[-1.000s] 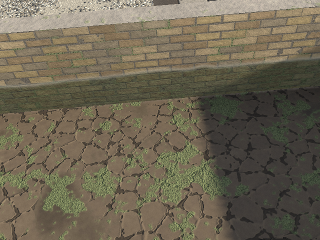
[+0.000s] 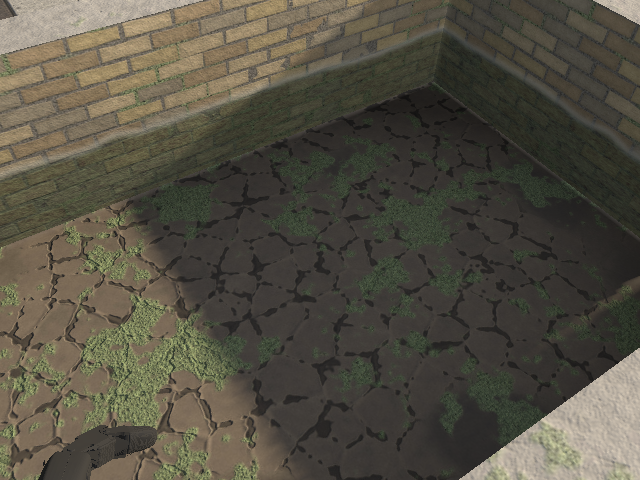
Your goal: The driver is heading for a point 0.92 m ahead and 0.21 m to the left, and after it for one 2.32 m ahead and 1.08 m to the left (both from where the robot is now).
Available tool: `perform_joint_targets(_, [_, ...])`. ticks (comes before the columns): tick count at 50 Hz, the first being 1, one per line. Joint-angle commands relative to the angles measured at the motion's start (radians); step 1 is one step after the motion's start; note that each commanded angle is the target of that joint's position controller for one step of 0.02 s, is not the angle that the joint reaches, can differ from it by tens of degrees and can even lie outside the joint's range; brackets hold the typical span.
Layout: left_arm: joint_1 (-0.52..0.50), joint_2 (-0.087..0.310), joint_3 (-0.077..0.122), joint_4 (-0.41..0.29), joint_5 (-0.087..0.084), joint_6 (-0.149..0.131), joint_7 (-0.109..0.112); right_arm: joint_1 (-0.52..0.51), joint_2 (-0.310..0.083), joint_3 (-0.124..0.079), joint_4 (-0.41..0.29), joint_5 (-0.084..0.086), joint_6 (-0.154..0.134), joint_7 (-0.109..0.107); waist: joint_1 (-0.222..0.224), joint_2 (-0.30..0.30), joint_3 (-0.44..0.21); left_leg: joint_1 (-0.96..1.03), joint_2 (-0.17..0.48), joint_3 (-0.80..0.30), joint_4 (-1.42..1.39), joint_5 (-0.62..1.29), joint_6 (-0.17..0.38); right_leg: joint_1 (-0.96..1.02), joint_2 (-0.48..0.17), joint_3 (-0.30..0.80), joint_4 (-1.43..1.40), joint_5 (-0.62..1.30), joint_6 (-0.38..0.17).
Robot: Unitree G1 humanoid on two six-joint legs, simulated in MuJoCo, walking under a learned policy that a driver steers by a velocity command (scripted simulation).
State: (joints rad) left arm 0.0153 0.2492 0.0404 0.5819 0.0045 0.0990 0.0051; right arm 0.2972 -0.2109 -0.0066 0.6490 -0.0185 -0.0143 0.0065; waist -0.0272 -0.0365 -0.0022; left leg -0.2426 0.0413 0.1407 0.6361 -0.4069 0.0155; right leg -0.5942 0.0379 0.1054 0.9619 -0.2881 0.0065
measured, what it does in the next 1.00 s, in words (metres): walks ahead: right foot, then left foot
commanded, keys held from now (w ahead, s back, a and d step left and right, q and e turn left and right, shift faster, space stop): w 0.22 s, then no key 0.78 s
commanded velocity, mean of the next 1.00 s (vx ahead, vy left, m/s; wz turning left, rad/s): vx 0.22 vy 0.00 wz -0.06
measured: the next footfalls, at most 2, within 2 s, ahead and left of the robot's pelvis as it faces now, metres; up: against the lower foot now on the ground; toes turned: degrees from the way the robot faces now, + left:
right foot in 0.10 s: +0.10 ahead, -0.15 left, +0.00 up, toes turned -1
left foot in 0.40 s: +0.09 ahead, +0.02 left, +0.00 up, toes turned -3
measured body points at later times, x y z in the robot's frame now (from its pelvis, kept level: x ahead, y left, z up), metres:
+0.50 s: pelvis +0.05 -0.06 +0.01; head +0.02 -0.03 +0.46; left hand +0.18 +0.16 -0.11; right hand +0.19 -0.27 -0.08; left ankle +0.05 +0.03 -0.72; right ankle +0.06 -0.15 -0.72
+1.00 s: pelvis +0.08 -0.07 +0.02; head +0.08 -0.07 +0.47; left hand +0.23 +0.15 -0.10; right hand +0.18 -0.31 -0.10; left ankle +0.05 +0.03 -0.72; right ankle +0.06 -0.15 -0.72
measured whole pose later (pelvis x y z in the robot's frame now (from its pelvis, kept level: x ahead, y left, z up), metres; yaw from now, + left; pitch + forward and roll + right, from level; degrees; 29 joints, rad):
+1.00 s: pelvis +0.08 -0.07 +0.02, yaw -4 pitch +0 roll +0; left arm 0.13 0.19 -0.03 0.83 -0.02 0.04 0.05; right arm 0.23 -0.19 0.02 0.77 0.01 0.02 -0.02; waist 0.00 0.00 -0.01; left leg -0.13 -0.02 0.02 0.40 -0.27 0.03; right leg -0.16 0.09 0.02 0.38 -0.22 -0.07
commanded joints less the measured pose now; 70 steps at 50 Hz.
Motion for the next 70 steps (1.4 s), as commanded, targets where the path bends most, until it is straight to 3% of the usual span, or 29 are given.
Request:
perform_joint_targets(1, [-0.091,0.013,-0.014,-0.078,-0.018,-0.021,-0.026,-0.07,-0.127,-0.031,-0.093,-0.013,-0.013,0.022,-0.015,0.183,-0.029,-0.069,0.152,-0.129,-0.19,0.327,0.102,0.141,0.009,-0.126,-0.18,-0.043,0.009])
perform_joint_targets(3, [-0.072,0.001,-0.022,-0.069,-0.007,-0.033,-0.037,-0.076,-0.143,-0.04,-0.096,0.001,0.009,0.025,-0.009,0.174,-0.021,-0.108,0.153,-0.138,-0.184,0.072,0.101,0.263,0.026,-0.186,-0.32,-0.011,-0.011])
perform_joint_targets(4, [-0.017,0.0,-0.022,-0.048,0.004,-0.04,-0.038,-0.063,-0.141,-0.042,-0.096,0.004,0.018,0.024,-0.002,0.15,-0.032,-0.128,0.137,-0.133,-0.15,0.034,0.089,0.349,0.04,-0.196,-0.351,-0.007,-0.029])
perform_joint_targets(5, [0.066,0.021,-0.018,-0.027,0.019,-0.05,-0.034,-0.076,-0.131,-0.043,-0.104,0.005,0.019,0.02,0.027,0.108,-0.054,-0.177,0.123,-0.115,-0.072,-0.016,0.071,0.449,0.022,-0.139,-0.362,0.013,-0.051])
perform_joint_targets(6, [0.081,0.097,0.003,-0.019,0.02,-0.056,-0.029,-0.069,-0.067,-0.022,-0.145,0.01,0.017,0.032,0.029,-0.088,-0.132,-0.294,0.008,0.013,0.076,-0.114,-0.002,0.546,-0.082,0.062,-0.408,-0.024,-0.1])
perform_joint_targets(7, [0.173,0.164,0.023,-0.017,-0.005,-0.051,-0.024,-0.132,-0.073,-0.02,-0.175,0.002,0.018,0.033,0.119,-0.265,-0.154,-0.357,-0.046,0.044,0.287,-0.175,-0.034,0.523,-0.21,0.313,-0.578,-0.167,-0.196])
perform_joint_targets(8, [0.212,0.164,0.023,-0.017,-0.005,-0.057,-0.014,-0.212,-0.122,-0.043,-0.204,0.003,0.023,0.021,0.155,-0.211,-0.101,-0.485,-0.057,-0.073,0.441,-0.223,-0.054,0.523,-0.29,0.465,-0.634,-0.137,-0.265])
perform_joint_targets(9, [0.193,0.148,0.019,-0.021,0.005,-0.065,0.004,-0.233,-0.122,-0.046,-0.203,0.012,0.024,0.013,0.135,-0.129,-0.084,-0.508,-0.041,-0.136,0.53,-0.178,-0.071,0.486,-0.312,0.456,-0.614,-0.004,-0.296])
perform_joint_targets(11, [0.121,0.089,0.003,-0.019,0.015,-0.087,0.033,-0.159,-0.082,-0.032,-0.176,0.007,0.019,0.004,0.05,-0.085,-0.13,-0.403,-0.012,-0.174,0.498,-0.098,-0.081,0.393,-0.258,0.322,-0.577,0.107,-0.262])
perform_joint_targets(13, [0.104,0.053,-0.011,-0.011,0.021,-0.104,0.029,-0.092,-0.072,-0.026,-0.128,-0.005,0.028,0.002,0.017,-0.086,-0.148,-0.258,-0.029,-0.138,0.396,-0.076,-0.074,0.301,-0.211,0.225,-0.594,0.2,-0.236])
perform_joint_targets(15, [0.111,0.042,-0.015,-0.001,0.019,-0.108,0.017,-0.089,-0.055,-0.016,-0.103,-0.004,0.043,0.009,0.012,-0.08,-0.123,-0.143,-0.047,-0.11,0.25,-0.101,-0.059,0.234,-0.171,0.166,-0.607,0.182,-0.214])
perform_joint_targets(17, [0.128,0.048,-0.016,0.008,0.009,-0.094,0.005,-0.114,-0.03,-0.003,-0.089,0.012,0.058,0.025,0.022,-0.09,-0.098,-0.056,-0.064,-0.096,0.118,-0.075,-0.032,0.206,-0.157,0.19,-0.656,-0.015,-0.191])
perform_joint_targets(19, [0.103,0.04,-0.022,0.005,-0.004,-0.078,0.0,-0.073,0.019,0.015,-0.056,0.016,0.063,0.027,-0.017,-0.046,-0.061,0.143,-0.074,-0.08,-0.125,0.103,0.002,0.094,-0.133,0.191,-0.665,-0.192,-0.145])
perform_joint_targets(20, [0.114,0.024,-0.025,0.006,-0.011,-0.077,-0.001,-0.05,0.018,0.019,-0.049,0.003,0.058,0.02,-0.02,-0.015,-0.047,0.256,-0.036,-0.14,-0.176,0.106,0.017,0.008,-0.114,0.193,-0.644,-0.257,-0.102])
perform_joint_targets(21, [0.108,0.003,-0.03,-0.005,-0.03,-0.074,-0.009,-0.025,-0.049,0.008,-0.053,-0.013,0.046,0.013,-0.029,0.107,-0.04,0.262,0.09,-0.3,-0.223,-0.031,0.04,-0.043,-0.063,0.111,-0.539,-0.248,-0.057])
perform_joint_targets(22, [0.102,0.019,-0.028,-0.01,-0.034,-0.068,-0.014,-0.056,-0.078,0.003,-0.057,-0.007,0.039,0.011,-0.011,0.203,-0.006,0.074,0.155,-0.425,-0.359,-0.197,0.068,0.069,-0.016,0.018,-0.483,-0.13,-0.029])
perform_joint_targets(23, [0.126,0.021,-0.028,0.005,-0.02,-0.061,-0.009,-0.105,-0.055,0.008,-0.056,0.011,0.032,-0.007,0.04,0.213,0.039,-0.01,0.184,-0.472,-0.403,-0.174,0.091,0.161,-0.04,0.01,-0.495,-0.075,-0.035])
perform_joint_targets(24, [0.142,0.019,-0.032,0.028,-0.015,-0.063,-0.006,-0.16,-0.028,0.02,-0.069,0.018,0.022,-0.017,0.065,0.18,0.07,-0.074,0.15,-0.429,-0.403,-0.121,0.087,0.243,-0.051,0.02,-0.538,-0.003,-0.029])
perform_joint_targets(26, [0.177,0.033,-0.03,0.068,-0.001,-0.066,0.004,-0.177,-0.028,0.02,-0.064,0.024,0.006,-0.026,0.084,0.147,0.067,-0.074,0.074,-0.329,-0.365,0.063,0.054,0.337,-0.056,0.044,-0.592,0.09,-0.035])
perform_joint_targets(29, [0.198,0.03,-0.036,0.106,-0.014,-0.078,0.016,-0.1,-0.04,0.013,-0.026,0.039,0.01,-0.022,0.06,0.073,-0.018,0.097,0.046,-0.262,-0.271,0.385,0.038,0.348,-0.072,0.048,-0.617,0.168,-0.062])
perform_joint_targets(33, [0.163,0.015,-0.043,0.124,-0.024,-0.08,0.029,-0.078,-0.038,0.013,-0.007,0.038,0.018,-0.018,0.04,0.019,-0.061,0.141,0.056,-0.251,-0.25,0.446,0.041,0.383,-0.078,0.042,-0.622,0.225,-0.065])
perform_joint_targets(39, [0.128,0.021,-0.048,0.146,-0.029,-0.076,0.042,-0.079,-0.044,0.012,0.012,0.035,0.012,-0.028,0.035,0.04,-0.075,0.151,0.056,-0.241,-0.25,0.509,0.03,0.418,-0.085,0.04,-0.612,0.292,-0.078])
perform_joint_targets(64, [0.098,0.042,-0.052,0.289,-0.024,-0.067,0.043,-0.061,-0.081,0.007,0.159,0.032,0.034,-0.045,0.03,0.046,-0.036,0.128,0.06,-0.221,-0.289,0.331,-0.002,0.467,-0.109,0.074,-0.695,0.372,-0.113])
perform_joint_targets(66, [0.132,0.036,-0.053,0.31,-0.016,-0.064,0.037,-0.043,-0.087,0.006,0.192,0.029,0.047,-0.043,0.042,0.03,-0.033,0.125,0.054,-0.215,-0.299,0.223,0.0,0.469,-0.105,0.076,-0.729,0.221,-0.113])
perform_joint_targets(68, [0.137,0.061,-0.043,0.314,-0.015,-0.06,0.035,-0.042,-0.1,-0.003,0.203,0.023,0.054,-0.042,0.042,0.018,-0.014,0.109,0.022,-0.181,-0.24,0.089,0.007,0.428,-0.1,0.098,-0.74,0.019,-0.139])
perform_joint_targets(70, [0.123,0.07,-0.034,0.305,-0.018,-0.057,0.035,-0.054,-0.085,-0.001,0.204,0.019,0.056,-0.042,0.044,-0.006,0.023,0.041,-0.011,-0.14,-0.16,0.016,0.01,0.392,-0.111,0.14,-0.742,-0.148,-0.169])
Keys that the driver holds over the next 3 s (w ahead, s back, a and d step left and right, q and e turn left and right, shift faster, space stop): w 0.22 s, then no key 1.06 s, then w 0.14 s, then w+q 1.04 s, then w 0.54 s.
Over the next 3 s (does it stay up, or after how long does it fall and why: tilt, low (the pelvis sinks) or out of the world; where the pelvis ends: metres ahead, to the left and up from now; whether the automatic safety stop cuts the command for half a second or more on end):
stays up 0.09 -0.16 0.00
